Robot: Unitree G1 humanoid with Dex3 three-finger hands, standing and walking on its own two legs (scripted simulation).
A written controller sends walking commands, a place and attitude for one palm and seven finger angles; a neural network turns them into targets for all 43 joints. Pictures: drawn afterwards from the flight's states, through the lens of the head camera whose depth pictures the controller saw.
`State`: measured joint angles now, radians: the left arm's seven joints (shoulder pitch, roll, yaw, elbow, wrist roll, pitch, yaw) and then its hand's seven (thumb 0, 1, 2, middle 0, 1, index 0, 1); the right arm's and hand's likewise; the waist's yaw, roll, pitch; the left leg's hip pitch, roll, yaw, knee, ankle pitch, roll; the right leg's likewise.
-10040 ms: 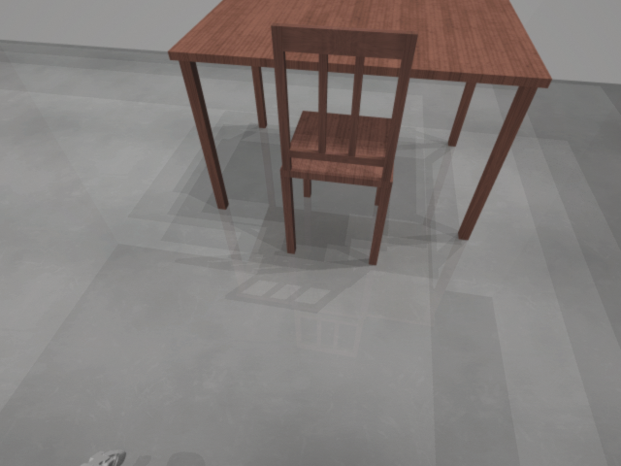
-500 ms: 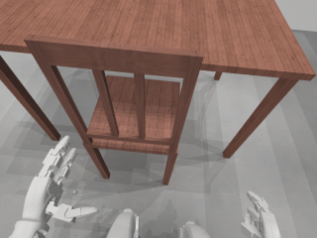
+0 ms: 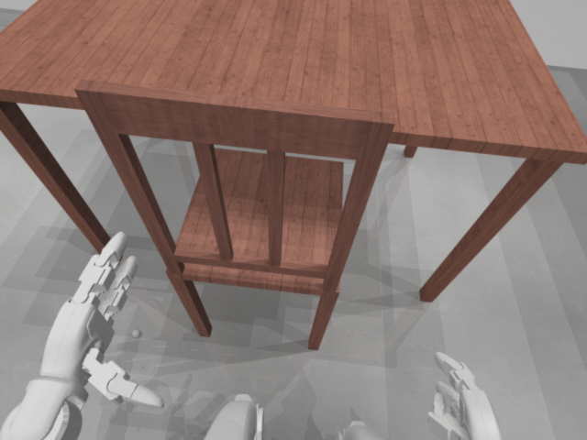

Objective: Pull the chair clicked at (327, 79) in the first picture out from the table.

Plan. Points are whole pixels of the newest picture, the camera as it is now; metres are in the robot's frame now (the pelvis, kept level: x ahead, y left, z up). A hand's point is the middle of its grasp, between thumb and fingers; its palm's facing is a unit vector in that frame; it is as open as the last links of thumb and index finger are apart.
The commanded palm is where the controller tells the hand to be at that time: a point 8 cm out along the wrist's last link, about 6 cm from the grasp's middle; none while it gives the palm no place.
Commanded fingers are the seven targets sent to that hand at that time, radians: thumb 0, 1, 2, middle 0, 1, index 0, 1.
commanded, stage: raise the hand toward the chair's back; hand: left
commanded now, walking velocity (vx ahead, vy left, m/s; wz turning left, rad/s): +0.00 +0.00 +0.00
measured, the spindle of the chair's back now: (217, 210) +0.46 +0.15 +0.00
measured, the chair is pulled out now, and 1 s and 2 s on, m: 0.00 0.00 0.00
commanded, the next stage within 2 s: aim the fingers beside a spindle in 0.52 s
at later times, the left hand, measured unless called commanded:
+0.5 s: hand (151, 327) +0.24 +0.19 +0.05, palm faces -0.04 -1.00 -0.06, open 16.9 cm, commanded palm +0.22 +0.24 +0.05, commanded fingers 0.00 -0.50 0.30 -0.06 -0.08 -0.06 -0.08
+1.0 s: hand (168, 318) +0.26 +0.17 +0.03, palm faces -0.06 -1.00 -0.05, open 16.9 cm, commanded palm +0.24 +0.23 +0.03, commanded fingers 0.00 -0.50 0.30 -0.06 -0.08 -0.06 -0.08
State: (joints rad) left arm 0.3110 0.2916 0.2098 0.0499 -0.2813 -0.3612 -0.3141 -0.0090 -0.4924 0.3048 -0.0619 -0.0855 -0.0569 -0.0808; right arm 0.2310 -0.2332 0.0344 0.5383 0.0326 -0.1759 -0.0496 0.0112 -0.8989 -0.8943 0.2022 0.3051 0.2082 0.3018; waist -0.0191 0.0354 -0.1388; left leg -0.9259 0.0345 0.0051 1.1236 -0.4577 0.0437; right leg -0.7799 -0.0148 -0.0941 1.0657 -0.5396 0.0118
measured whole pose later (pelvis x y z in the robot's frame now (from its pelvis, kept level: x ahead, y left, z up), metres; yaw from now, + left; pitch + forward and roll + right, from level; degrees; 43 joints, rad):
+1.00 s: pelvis +0.00 -0.03 +0.00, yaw +0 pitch +16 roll -2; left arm 0.22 0.28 0.23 0.19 -0.31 -0.43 -0.35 -0.01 -0.50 0.30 -0.06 -0.08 -0.06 -0.08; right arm 0.22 -0.25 0.00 0.58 0.03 -0.18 -0.05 0.01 -0.90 -0.89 0.20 0.30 0.21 0.30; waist -0.04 0.03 -0.15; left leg -0.96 0.05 0.00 1.13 -0.46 0.01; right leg -0.83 0.00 -0.10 1.11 -0.57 -0.02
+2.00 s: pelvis +0.00 -0.02 -0.03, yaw -1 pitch +21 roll -3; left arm 0.00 0.24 0.13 0.31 -0.21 -0.45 -0.20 -0.01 -0.50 0.30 -0.06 -0.08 -0.06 -0.08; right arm 0.21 -0.25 0.01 0.57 0.01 -0.08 -0.02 0.01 -0.90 -0.89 0.20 0.30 0.21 0.30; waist -0.05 0.03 -0.16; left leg -1.13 0.05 0.01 1.26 -0.50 0.02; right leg -1.00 0.00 -0.08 1.24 -0.60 -0.01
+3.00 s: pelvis +0.00 -0.02 -0.04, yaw -1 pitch +22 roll -2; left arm -0.10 0.25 0.15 0.38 -0.21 -0.46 -0.21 -0.01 -0.50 0.30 -0.06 -0.08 -0.06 -0.08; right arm 0.19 -0.25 0.01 0.59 0.01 -0.07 -0.02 0.01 -0.90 -0.89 0.20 0.30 0.21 0.30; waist -0.05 0.03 -0.16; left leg -1.15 0.05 0.00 1.28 -0.50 0.01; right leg -1.03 0.00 -0.09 1.26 -0.61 -0.02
